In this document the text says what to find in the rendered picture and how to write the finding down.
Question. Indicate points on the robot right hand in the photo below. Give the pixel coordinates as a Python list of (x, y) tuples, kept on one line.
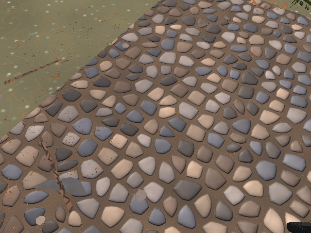
[(299, 227)]

